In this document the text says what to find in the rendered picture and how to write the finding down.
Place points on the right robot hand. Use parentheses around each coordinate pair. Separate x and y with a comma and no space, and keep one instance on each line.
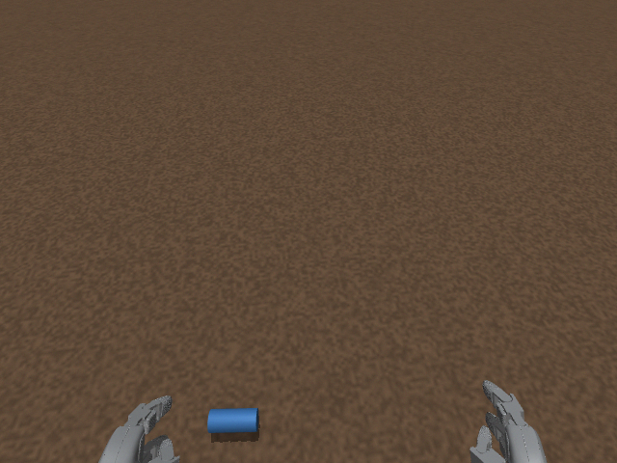
(518,442)

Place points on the left robot hand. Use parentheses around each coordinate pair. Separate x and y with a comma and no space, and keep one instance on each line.
(127,443)

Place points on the can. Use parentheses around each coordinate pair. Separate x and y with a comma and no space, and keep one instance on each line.
(232,420)

